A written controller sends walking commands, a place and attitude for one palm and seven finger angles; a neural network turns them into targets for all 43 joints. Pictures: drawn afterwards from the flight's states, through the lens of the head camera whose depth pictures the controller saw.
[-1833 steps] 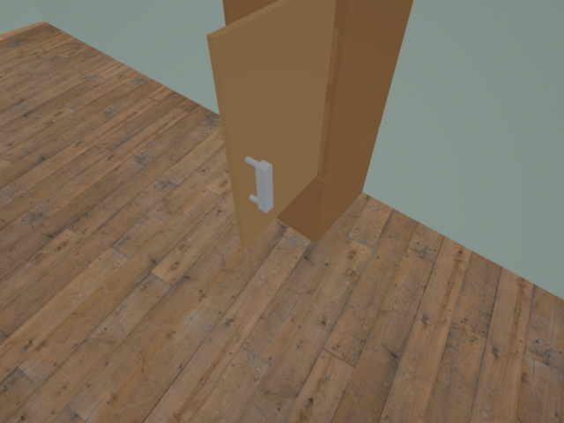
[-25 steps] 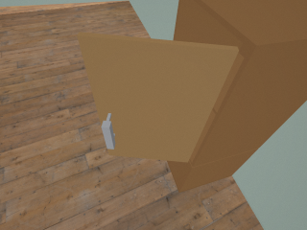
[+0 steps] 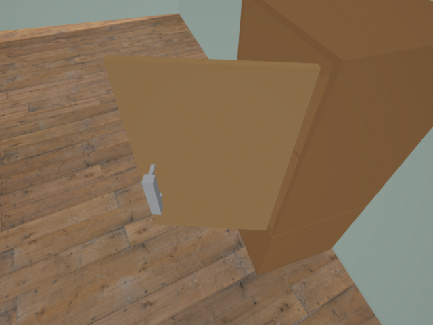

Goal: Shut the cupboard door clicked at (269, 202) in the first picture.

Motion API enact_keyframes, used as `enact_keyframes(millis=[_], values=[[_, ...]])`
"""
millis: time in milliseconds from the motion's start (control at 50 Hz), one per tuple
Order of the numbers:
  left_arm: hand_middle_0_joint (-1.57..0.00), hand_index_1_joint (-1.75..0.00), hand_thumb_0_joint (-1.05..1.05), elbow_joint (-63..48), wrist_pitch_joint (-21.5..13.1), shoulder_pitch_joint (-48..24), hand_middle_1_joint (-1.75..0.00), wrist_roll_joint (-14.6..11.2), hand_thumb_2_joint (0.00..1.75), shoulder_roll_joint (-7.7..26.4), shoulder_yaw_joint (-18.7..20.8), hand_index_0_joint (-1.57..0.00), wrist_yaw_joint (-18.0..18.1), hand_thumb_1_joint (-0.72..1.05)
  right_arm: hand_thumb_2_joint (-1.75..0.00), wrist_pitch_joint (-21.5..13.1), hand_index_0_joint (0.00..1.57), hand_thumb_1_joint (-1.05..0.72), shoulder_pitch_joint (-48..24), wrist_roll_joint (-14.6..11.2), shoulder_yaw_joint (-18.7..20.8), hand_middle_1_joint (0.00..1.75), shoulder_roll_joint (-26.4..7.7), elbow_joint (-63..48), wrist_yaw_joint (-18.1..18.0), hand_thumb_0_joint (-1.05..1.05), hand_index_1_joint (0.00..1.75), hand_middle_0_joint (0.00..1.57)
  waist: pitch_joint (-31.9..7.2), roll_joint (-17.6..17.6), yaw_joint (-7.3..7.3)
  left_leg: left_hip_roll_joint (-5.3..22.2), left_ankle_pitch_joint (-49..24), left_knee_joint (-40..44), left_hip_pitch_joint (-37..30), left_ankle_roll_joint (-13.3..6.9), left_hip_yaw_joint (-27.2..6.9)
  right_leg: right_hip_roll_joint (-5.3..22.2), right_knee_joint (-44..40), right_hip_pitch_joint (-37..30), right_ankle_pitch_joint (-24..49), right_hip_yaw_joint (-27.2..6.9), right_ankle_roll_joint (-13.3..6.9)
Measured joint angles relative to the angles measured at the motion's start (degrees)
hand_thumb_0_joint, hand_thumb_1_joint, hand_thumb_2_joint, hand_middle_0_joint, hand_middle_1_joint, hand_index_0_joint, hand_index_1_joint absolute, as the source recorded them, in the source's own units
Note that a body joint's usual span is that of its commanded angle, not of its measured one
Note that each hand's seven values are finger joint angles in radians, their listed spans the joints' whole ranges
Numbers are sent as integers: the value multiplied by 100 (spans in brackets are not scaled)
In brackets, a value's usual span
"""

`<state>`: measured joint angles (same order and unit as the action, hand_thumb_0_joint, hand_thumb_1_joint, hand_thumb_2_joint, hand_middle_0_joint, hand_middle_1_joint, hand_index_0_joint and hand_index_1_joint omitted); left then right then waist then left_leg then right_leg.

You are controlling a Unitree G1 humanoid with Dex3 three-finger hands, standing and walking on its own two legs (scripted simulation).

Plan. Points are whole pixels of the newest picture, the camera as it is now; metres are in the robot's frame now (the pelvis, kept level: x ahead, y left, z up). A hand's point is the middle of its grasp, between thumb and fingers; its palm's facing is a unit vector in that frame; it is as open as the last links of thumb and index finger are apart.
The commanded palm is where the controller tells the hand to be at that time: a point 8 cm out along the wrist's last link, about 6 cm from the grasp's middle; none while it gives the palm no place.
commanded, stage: come to a stop and stand still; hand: left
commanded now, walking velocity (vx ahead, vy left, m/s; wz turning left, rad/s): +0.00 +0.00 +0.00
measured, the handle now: (155, 189) +0.46 +0.18 -0.09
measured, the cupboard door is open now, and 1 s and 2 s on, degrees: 68 68 68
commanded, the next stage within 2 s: look again from close up in 0.10 s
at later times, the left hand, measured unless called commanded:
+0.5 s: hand out of the picture +0.04 +0.20 -0.17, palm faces -0.03 -0.98 -0.20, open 7.4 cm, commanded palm none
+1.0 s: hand (95, 276) +0.21 +0.23 -0.01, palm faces +0.17 -0.99 -0.04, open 7.1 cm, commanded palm +0.10 +0.28 -0.07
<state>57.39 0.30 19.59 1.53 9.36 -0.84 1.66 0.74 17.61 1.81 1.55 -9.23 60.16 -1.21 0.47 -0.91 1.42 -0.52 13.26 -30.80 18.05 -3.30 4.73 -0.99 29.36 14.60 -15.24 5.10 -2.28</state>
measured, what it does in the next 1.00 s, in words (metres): shifts its weight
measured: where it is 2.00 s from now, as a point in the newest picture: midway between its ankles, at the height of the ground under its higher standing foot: outside the picture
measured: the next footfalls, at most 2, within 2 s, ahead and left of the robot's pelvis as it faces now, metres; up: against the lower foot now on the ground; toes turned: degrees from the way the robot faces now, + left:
none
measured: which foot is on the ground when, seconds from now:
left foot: down 0.00-1.00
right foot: down 0.00-1.00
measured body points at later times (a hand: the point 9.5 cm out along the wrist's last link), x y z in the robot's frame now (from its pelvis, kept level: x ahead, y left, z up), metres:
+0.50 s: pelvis +0.00 +0.03 +0.00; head +0.01 +0.03 +0.45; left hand +0.04 +0.25 -0.15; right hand +0.06 -0.21 -0.14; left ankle +0.04 +0.08 -0.73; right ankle +0.01 -0.10 -0.73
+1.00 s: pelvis -0.02 +0.06 -0.02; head -0.02 +0.06 +0.43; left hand +0.19 +0.28 +0.00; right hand +0.10 -0.19 -0.12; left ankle +0.04 +0.08 -0.73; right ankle +0.05 -0.06 -0.73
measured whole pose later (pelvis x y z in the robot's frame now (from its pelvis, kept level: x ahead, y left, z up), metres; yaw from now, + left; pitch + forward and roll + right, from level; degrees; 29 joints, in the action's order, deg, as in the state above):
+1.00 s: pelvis -0.02 +0.06 -0.02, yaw +4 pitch +2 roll -1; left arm 9.9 -13.6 17.7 -9.2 9.7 1.5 1.4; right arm -17.4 18.5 -1.0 -0.8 -14.8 44.7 -0.4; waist -3.5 -0.4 3.7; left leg -7.3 15.9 -39.2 26.1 -3.6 4.3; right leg 1.0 41.4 26.5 -20.0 2.2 -1.8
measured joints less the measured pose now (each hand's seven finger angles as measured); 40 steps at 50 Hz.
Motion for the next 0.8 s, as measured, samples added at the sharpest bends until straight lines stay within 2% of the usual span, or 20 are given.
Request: enact_keyframes(millis=[120, 280, 440, 800], values=[[-20, -30, 0, 71, -55, -10, -30, -42, 90, 27, 25, -20, 44, 91, -90, -95, 20, -91, -71, -43, -17, 29, -16, -50, 17, 1, 30, 20, -118, 9, -11, -12, 135, -96, -92, -39, 31, 15, 86, -86, -110, -37, 36], [-20, -30, 0, -16, -122, -278, -30, -51, 90, 41, -3, -20, 64, 90, -90, -188, 20, -92, -410, -71, -82, 30, -87, -45, 15, 1, 30, 20, -8, 53, -113, -90, 28, 184, -345, -108, 146, 83, -58, -246, -28, -155, 123], [-20, -30, 0, 13, -80, -353, -30, -45, 90, 79, -26, -20, 60, 90, -90, -177, 20, -91, -634, -76, -121, 30, -105, 11, 48, 0, 30, 20, 90, 97, -127, -154, -79, 392, -476, -181, 218, 137, -211, -336, 82, -229, 205], [-20, -30, 0, 325, 0, -168, -30, -7, 90, 48, -59, -20, 106, 90, -90, -113, 20, -91, -417, -112, -156, 30, -57, 302, 59, 0, 30, 20, 210, 141, -125, -367, -302, 771, -602, -386, 310, 330, -455, -398, 275, -323, 429]])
